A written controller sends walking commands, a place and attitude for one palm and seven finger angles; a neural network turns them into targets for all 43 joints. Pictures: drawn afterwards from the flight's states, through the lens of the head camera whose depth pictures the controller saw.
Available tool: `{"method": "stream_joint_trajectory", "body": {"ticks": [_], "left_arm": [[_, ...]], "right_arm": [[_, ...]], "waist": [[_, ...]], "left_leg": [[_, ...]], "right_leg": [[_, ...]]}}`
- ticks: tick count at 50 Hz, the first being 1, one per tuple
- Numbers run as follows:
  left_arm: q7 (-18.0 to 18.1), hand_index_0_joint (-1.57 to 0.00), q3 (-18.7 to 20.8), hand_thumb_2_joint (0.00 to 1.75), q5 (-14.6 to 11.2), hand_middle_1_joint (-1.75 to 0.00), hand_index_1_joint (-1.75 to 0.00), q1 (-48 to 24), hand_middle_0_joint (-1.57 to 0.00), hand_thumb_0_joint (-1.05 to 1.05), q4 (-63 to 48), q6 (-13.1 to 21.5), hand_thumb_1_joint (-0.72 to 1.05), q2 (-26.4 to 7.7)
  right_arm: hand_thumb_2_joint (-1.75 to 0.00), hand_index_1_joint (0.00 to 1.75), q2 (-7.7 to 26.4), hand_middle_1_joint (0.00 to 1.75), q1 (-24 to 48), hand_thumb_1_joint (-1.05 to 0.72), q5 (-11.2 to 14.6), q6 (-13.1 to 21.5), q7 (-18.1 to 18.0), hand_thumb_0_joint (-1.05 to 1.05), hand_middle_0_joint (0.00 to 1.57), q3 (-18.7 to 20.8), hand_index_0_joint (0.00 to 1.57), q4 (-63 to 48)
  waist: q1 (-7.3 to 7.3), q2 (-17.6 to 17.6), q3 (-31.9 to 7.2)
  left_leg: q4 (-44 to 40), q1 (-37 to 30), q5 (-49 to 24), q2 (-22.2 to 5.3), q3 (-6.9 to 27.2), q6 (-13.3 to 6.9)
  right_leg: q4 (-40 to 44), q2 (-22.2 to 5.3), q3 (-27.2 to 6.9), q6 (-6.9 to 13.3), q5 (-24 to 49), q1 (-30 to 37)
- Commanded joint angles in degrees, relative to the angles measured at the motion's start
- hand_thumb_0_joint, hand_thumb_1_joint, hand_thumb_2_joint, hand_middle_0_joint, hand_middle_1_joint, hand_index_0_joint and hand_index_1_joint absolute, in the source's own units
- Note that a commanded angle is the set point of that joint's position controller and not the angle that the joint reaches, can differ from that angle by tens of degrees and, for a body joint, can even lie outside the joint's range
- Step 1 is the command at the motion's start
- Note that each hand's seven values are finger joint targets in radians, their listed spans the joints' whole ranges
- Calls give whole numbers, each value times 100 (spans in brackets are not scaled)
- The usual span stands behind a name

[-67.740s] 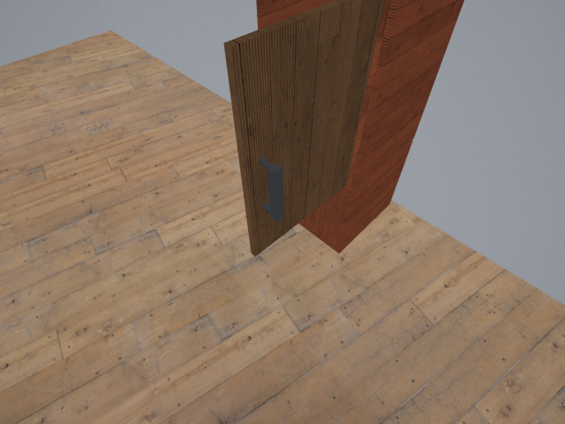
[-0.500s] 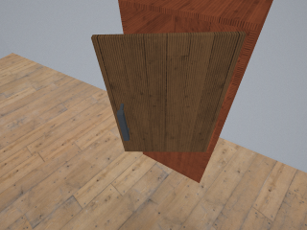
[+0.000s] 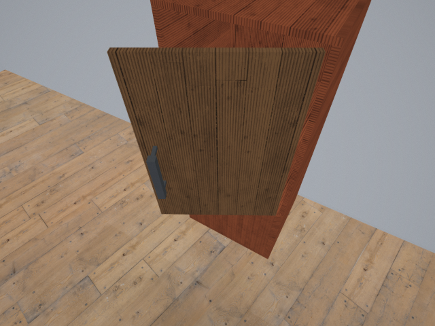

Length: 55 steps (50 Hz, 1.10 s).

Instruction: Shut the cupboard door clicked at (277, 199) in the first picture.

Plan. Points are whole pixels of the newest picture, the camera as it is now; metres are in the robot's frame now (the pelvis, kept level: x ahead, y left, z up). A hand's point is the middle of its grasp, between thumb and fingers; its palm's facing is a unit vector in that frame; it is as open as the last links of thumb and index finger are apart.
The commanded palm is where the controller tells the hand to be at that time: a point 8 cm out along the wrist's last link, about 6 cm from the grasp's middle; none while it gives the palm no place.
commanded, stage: shuffle to correct the standing spot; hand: left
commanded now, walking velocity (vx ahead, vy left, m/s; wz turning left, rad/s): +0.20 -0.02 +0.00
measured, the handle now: (158, 173) +0.50 +0.20 -0.08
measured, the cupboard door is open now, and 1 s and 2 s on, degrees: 29 29 29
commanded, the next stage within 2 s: come to a stop and stand still in 0.06 s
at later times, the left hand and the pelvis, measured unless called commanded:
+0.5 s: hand out of the picture +0.06 +0.18 -0.17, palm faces +0.04 -0.97 -0.23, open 7.3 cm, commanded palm none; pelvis +0.06 +0.00 +0.00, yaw +0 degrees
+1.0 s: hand out of the picture +0.04 +0.21 -0.17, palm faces +0.01 -0.97 -0.24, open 7.3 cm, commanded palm none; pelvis -0.01 +0.02 -0.01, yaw -1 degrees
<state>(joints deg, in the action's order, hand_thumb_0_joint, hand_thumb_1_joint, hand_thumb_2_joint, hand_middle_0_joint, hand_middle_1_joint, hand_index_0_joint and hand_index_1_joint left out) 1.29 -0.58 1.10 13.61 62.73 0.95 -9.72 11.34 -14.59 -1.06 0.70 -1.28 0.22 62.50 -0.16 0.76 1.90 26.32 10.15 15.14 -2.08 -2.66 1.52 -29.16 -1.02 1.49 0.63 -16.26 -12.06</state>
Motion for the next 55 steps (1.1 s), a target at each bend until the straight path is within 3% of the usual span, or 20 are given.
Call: {"method": "stream_joint_trajectory", "body": {"ticks": [1,5,10,13,16,18,28,30,31,32,33,35,36,39,41,42,44,46,50,55], "left_arm": [[-21,-20,228,90,4,-30,-30,449,-20,0,-119,0,90,-856],[-47,-20,299,90,4,-30,-30,476,-20,0,-188,20,90,-856],[-57,-20,255,90,22,-30,-30,415,-20,0,-259,80,90,-420],[24,-20,258,90,-24,-30,-30,782,-20,0,-89,115,90,-343],[120,-20,303,90,-69,-30,-30,1029,-20,0,71,147,90,-708],[162,-20,312,90,-62,-30,-30,945,-20,0,-1,113,90,-741],[170,-20,368,90,-1,-30,-30,203,-20,0,-564,-42,90,-341],[152,-20,402,90,13,-30,-30,390,-20,0,-544,-28,90,-379],[284,-20,402,90,-1,-30,-30,1064,-20,0,-231,80,90,-802],[256,-20,450,90,56,-30,-30,1034,-20,0,-523,138,90,-971],[234,-20,427,90,88,-30,-30,943,-20,0,-519,228,90,-1019],[237,-20,314,90,146,-30,-30,831,-20,0,-687,248,90,-934],[252,-20,359,90,123,-30,-30,860,-20,0,-710,261,90,-971],[230,-20,314,90,-41,-30,-30,42,-20,0,-976,135,90,-1002],[205,-20,277,90,-86,-30,-30,139,-20,0,-1048,-7,90,-728],[194,-20,257,90,-56,-30,-30,238,-20,0,-1012,-67,90,-650],[132,-20,220,90,23,-30,-30,329,-20,0,-861,-119,90,-673],[67,-20,179,90,44,-30,-30,434,-20,0,-776,-59,90,-721],[34,-20,174,90,11,-30,-30,177,-20,0,-827,-27,90,-827],[29,-20,183,90,10,-30,-30,369,-20,0,-741,-17,90,-791]], "right_arm": [[-90,30,254,30,-304,-90,-52,41,49,0,20,23,20,-179],[-90,30,182,30,-516,-90,-51,105,57,0,20,34,20,-166],[-90,30,518,30,-971,-90,-34,220,-29,0,20,104,20,4],[-90,30,367,30,-717,-90,5,214,-148,0,20,78,20,-56],[-90,30,221,30,-591,-90,75,171,-193,0,20,80,20,-145],[-90,30,186,30,-563,-90,101,133,-206,0,20,141,20,-125],[-90,30,268,30,-672,-90,-2,58,-170,0,20,328,20,-148],[-90,30,314,30,-505,-90,-1,63,-161,0,20,320,20,-242],[-90,30,745,30,152,-90,158,71,-69,0,20,427,20,-744],[-90,30,174,30,-41,-90,94,65,33,0,20,298,20,-1054],[-90,30,-18,30,228,-90,53,22,27,0,20,289,20,-1105],[-90,30,1,30,419,-90,62,52,67,0,20,218,20,-1248],[-90,30,28,30,389,-90,86,61,66,0,20,202,20,-1254],[-90,30,382,30,-362,-90,66,75,44,0,20,244,20,-918],[-90,30,859,30,-230,-90,-16,114,-9,0,20,292,20,-981],[-90,30,881,30,20,-90,-31,54,-6,0,20,265,20,-1038],[-90,30,725,30,499,-90,-25,11,4,0,20,208,20,-1129],[-90,30,650,30,542,-90,2,-31,34,0,20,178,20,-1183],[-90,30,592,30,-37,-90,-19,-41,63,0,20,171,20,-988],[-90,30,642,30,-94,-90,-19,12,58,0,20,167,20,-870]], "waist": [[-53,-518,504],[18,-412,611],[85,958,324],[-110,390,123],[-90,-448,-352],[-57,-617,-432],[103,481,-88],[-28,312,-31],[-265,-566,-41],[-166,-1337,-226],[-269,-1033,-437],[-211,-665,-650],[-199,-1123,-983],[302,-576,-871],[99,986,-484],[-38,914,-1],[-177,1064,943],[-148,246,1065],[143,-332,465],[79,-200,136]], "left_leg": [[65,543,737,-14,-20,-212],[201,529,536,-29,-34,-255],[-387,-86,-1364,-906,841,-674],[308,-162,-3758,-717,432,-567],[573,161,-2828,-274,1,-166],[449,111,-2626,-227,-78,-137],[195,-1071,-4995,-818,25,-596],[388,-783,-4556,-705,-64,-528],[1720,-20,-3583,-743,-204,-193],[2090,1140,435,-125,-60,-235],[2245,1403,1303,-40,57,-257],[2015,1885,1532,95,-104,-212],[1811,1840,1374,131,-102,-210],[199,-157,-908,98,-11,-269],[-129,-149,-2645,-1028,1172,-837],[-474,530,-1765,-1191,1260,-1060],[-910,1549,449,-833,1262,-908],[-797,1478,1354,-409,958,-617],[-518,457,999,-208,626,-446],[-793,553,1015,-304,778,-475]], "right_leg": [[1183,-660,-1009,393,-1684,-412],[1018,-633,-941,493,-1599,-577],[-603,-1,236,220,-191,-653],[-293,-214,-3,210,1451,-43],[-312,-720,-321,192,5075,887],[-475,-759,-263,152,5650,947],[-539,-188,178,-72,997,-566],[-67,-283,154,-43,1599,-212],[739,-661,-409,-127,3761,-14],[294,-1360,-989,263,5610,837],[101,-1747,-1280,670,6590,1187],[-143,-1396,-791,772,6842,1726],[-328,-1316,-845,808,6976,2038],[-614,-809,-254,465,3740,441],[-725,-109,64,34,135,-363],[-690,1,87,38,-980,-235],[-254,-87,-50,113,-899,-210],[485,-219,-435,198,-943,-485],[1023,-444,-674,224,-1768,-1071],[889,-348,-547,163,-1358,-713]]}}
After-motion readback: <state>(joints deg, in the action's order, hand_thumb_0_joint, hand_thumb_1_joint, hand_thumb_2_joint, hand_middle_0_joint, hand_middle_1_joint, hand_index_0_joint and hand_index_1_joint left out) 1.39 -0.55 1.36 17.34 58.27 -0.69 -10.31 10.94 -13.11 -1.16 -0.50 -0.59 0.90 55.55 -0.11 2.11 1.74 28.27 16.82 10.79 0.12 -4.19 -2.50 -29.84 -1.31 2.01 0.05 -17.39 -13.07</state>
